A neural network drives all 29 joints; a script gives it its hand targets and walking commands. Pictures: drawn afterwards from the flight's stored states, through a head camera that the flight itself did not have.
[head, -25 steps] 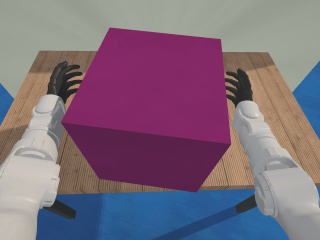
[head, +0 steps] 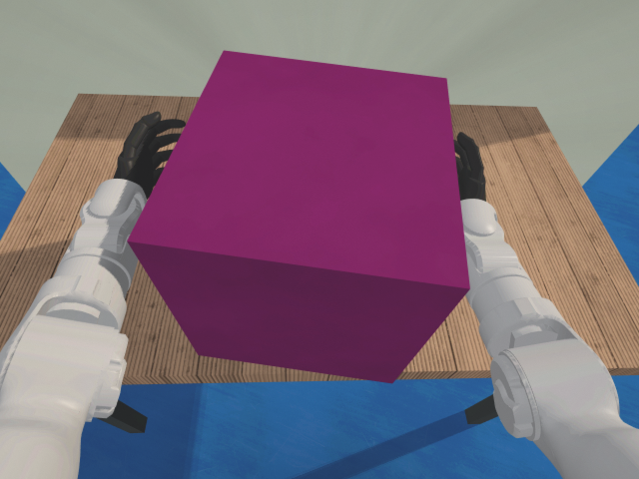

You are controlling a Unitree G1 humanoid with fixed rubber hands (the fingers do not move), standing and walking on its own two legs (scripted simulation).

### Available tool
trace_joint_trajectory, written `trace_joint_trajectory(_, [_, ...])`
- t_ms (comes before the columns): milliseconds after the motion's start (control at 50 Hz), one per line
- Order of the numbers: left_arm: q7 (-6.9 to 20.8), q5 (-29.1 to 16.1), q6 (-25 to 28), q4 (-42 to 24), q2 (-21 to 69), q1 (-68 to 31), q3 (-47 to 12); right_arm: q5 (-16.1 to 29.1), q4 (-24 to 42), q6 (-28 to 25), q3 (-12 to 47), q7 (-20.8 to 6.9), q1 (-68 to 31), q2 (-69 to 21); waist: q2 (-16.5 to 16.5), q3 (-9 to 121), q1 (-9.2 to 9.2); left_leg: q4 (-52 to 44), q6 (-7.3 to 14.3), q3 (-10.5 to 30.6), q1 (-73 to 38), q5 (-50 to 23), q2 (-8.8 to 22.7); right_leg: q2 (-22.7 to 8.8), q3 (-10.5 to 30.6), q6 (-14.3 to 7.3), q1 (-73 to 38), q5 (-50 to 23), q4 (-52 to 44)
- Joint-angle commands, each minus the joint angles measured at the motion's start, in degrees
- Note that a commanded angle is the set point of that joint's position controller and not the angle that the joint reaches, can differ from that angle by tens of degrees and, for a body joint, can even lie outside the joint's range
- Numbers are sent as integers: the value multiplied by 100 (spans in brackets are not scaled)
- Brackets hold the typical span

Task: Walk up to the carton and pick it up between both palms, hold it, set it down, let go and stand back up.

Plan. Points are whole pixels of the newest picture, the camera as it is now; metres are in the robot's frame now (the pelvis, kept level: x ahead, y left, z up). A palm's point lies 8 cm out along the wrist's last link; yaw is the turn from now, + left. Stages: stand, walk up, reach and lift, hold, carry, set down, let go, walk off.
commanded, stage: reach and lift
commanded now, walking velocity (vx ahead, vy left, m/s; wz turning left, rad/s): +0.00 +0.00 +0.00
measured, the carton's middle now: (313, 227) +0.43 +0.02 +0.05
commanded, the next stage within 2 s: none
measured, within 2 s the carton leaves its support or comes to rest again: leaves its support in 1.42 s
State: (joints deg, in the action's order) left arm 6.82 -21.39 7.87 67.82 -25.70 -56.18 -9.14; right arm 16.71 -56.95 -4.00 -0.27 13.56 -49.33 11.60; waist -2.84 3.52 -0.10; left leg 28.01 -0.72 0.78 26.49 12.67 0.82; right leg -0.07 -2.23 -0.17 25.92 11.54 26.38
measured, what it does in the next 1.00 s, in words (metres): stands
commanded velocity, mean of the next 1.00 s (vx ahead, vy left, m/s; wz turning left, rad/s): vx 0.00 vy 0.00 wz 0.00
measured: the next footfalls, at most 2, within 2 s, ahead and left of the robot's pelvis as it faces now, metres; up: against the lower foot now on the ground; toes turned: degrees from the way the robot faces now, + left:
none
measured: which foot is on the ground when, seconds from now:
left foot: down 0.00-1.00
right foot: down 0.00-1.00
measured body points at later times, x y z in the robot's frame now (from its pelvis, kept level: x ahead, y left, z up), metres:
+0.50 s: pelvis +0.00 +0.00 +0.00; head +0.06 +0.02 +0.44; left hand +0.46 +0.22 +0.11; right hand +0.45 -0.17 +0.10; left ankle +0.00 +0.12 -0.74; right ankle +0.01 -0.12 -0.74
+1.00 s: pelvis -0.01 +0.02 +0.00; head +0.05 +0.06 +0.45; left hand +0.46 +0.22 +0.12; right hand +0.44 -0.16 +0.11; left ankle +0.00 +0.12 -0.74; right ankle +0.01 -0.12 -0.74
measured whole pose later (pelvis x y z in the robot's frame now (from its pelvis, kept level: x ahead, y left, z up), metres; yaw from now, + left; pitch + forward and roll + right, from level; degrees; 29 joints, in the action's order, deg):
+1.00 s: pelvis -0.01 +0.02 +0.00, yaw +0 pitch +11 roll -2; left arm 8.8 -2.9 13.4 69.5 -16.4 -57.4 5.1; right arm -7.1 -55.4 -9.0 -24.6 7.7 -46.7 4.6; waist -2.8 4.6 -0.1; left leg 28.0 0.4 0.8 26.5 12.2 0.7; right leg 0.0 -2.2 0.8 23.0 7.9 20.3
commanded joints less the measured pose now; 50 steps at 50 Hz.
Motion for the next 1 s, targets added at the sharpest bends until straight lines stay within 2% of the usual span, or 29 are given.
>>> trace_joint_trajectory(0, [-113,436,194,-1266,-104,-2606,731,-222,1229,-198,-216,-58,-2369,-417,391,4969,-726,418,-83,-156,-923,-2526,-124,-55,151,154,-1802,-3017,108])
trace_joint_trajectory(60, [-154,535,113,-746,60,-2737,786,-333,910,-80,-379,-74,-2635,-476,460,4399,-681,288,-58,-160,-579,-2129,-112,-125,217,176,-1713,-2608,51])
trace_joint_trajectory(80, [-181,545,131,-765,-3,-2656,901,-453,1001,-64,-455,-41,-2573,-445,235,4483,-670,260,-12,-159,-494,-1946,-116,-86,228,200,-1636,-2410,58])
trace_joint_trajectory(120, [-236,680,129,-1056,155,-2501,941,-401,965,-142,-366,-37,-2357,-541,222,4571,-723,299,-41,-168,-791,-2400,-126,-56,200,196,-1877,-3088,80])
trace_joint_trajectory(160, [-230,850,157,-900,-63,-2632,1170,-424,1062,-76,-306,9,-2572,-571,226,4527,-486,197,79,-192,-229,-1987,-142,-127,353,205,-2139,-2819,157])
trace_joint_trajectory(180, [-218,657,235,-1193,2,-2932,1034,-468,1251,-110,-364,11,-2688,-702,135,4811,-707,255,44,-205,-295,-2055,-185,-130,304,307,-2268,-3062,244])
trace_joint_trajectory(200, [-222,685,273,-1035,61,-3007,1001,-473,1244,-78,-401,-5,-2824,-808,177,4811,-583,281,69,-197,-33,-1786,-195,-149,357,234,-2184,-2667,249])
trace_joint_trajectory(260, [-177,657,237,-579,300,-2883,893,-444,856,-38,-405,-59,-2675,-867,242,4226,-663,149,48,-213,-350,-1729,-160,-100,255,209,-1817,-2359,55])
trace_joint_trajectory(280, [-179,593,267,-704,214,-2741,979,-381,1001,-24,-338,-39,-2524,-835,230,4518,-592,235,85,-237,-386,-1932,-176,-145,326,195,-2031,-2692,109])
trace_joint_trajectory(300, [-180,678,303,-1064,393,-2670,916,-484,1118,-150,-417,-16,-2472,-891,231,4609,-753,238,19,-183,-583,-2124,-181,-112,226,220,-2033,-2972,118])
trace_joint_trajectory(320, [-190,712,303,-1188,305,-2872,971,-471,1368,-175,-336,-46,-2745,-872,363,4759,-594,264,27,-145,-545,-2001,-105,-145,288,177,-2071,-2679,190])
trace_joint_trajectory(360, [-187,788,290,-891,279,-2795,998,-606,988,-97,-553,-6,-2579,-828,264,4535,-752,263,38,-192,-543,-1987,-156,-89,266,209,-2062,-2725,123])
trace_joint_trajectory(380, [-150,848,293,-708,394,-2916,1087,-694,1053,-137,-616,-79,-2775,-954,283,4512,-575,180,-13,-231,-534,-1974,-148,-106,165,190,-1942,-2462,48])
trace_joint_trajectory(400, [-130,891,250,-719,494,-2557,1065,-785,955,-122,-544,-58,-2450,-951,135,4285,-692,194,-7,-176,-652,-2170,-157,-104,224,221,-1995,-2909,48])
trace_joint_trajectory(440, [-84,1083,321,-1018,413,-2778,1360,-844,1142,-200,-618,-89,-2550,-1082,241,4691,-531,211,37,-254,-473,-2166,-179,-255,341,264,-2443,-3277,162])
trace_joint_trajectory(460, [-53,1206,339,-740,424,-2682,1358,-945,651,-143,-733,-134,-2212,-1182,394,4127,-662,67,28,-209,-410,-1862,-197,-277,339,259,-2374,-2992,116])
trace_joint_trajectory(500, [33,1103,455,-1074,791,-2542,1196,-1144,1178,-325,-712,-168,-2350,-1362,166,4460,-703,134,-55,-227,-643,-2391,-175,-173,218,270,-2580,-3406,165])
trace_joint_trajectory(520, [83,1212,482,-959,743,-2838,1381,-1314,1075,-353,-914,-178,-2523,-1378,180,4518,-704,120,-45,-284,-492,-2013,-224,-293,250,298,-2494,-3069,99])
trace_joint_trajectory(560, [104,1412,502,-822,997,-2652,1411,-1350,788,-405,-989,-302,-2412,-1533,361,4447,-617,59,-73,-244,-721,-2137,-180,-227,207,221,-2495,-2973,35])
trace_joint_trajectory(600, [265,1683,596,-968,1263,-2470,1614,-1824,1053,-478,-1133,-501,-2234,-1955,84,4486,-584,-76,-25,-348,-756,-2211,-204,-235,149,293,-2741,-3079,-16])
trace_joint_trajectory(620, [271,1874,641,-1037,1772,-2578,1663,-1958,894,-601,-1207,-607,-2320,-2219,439,4529,-568,-73,-111,-319,-1063,-2543,-156,-184,79,182,-2781,-3127,-84])
trace_joint_trajectory(640, [305,2037,620,-662,1884,-2761,1791,-2237,792,-656,-1442,-706,-2555,-2239,326,4189,-552,-100,-165,-367,-949,-2234,-177,-169,-5,228,-2634,-2815,-141])
trace_joint_trajectory(720, [652,2255,772,-822,3796,-3068,1109,-2646,1228,-945,-867,-1272,-2918,-4206,568,4551,-464,-273,-244,-397,-1482,-2797,-161,-87,-252,177,-2817,-2941,-246])
trace_joint_trajectory(780, [616,2362,765,-531,3816,-2795,1341,-2786,1244,-879,-951,-1363,-2628,-4185,444,4308,-550,-349,-158,-344,-1304,-2545,-213,-109,-157,220,-2931,-3045,-283])
trace_joint_trajectory(800, [564,2328,804,-696,3692,-2983,1159,-2650,1139,-887,-935,-1423,-2745,-3986,799,4354,-484,-341,-230,-325,-1453,-2561,-180,-49,-193,177,-2827,-2795,-310])
trace_joint_trajectory(900, [441,2409,716,-607,3904,-2547,1214,-2571,808,-882,-947,-1544,-2505,-3781,944,3994,-539,-122,-408,-167,-2354,-3655,-85,132,-240,59,-2026,-2695,-521])
trace_joint_trajectory(940, [405,2539,717,-380,3878,-2969,1337,-2702,801,-927,-990,-1631,-2952,-3669,984,3918,-366,-210,-376,-162,-2424,-3119,-28,98,-244,30,-1663,-1984,-674])
trace_joint_trajectory(960, [370,2492,786,-728,4054,-3151,1117,-2763,648,-983,-1129,-1635,-2842,-3670,1022,4314,-558,-173,-485,-180,-2525,-3172,-35,157,-348,9,-1445,-1842,-612])
trace_joint_trajectory(980, [351,2407,792,-756,3975,-3134,1103,-2726,941,-988,-999,-1632,-2916,-3751,813,4448,-425,-160,-413,-218,-2477,-3079,-71,125,-272,28,-1601,-1965,-648])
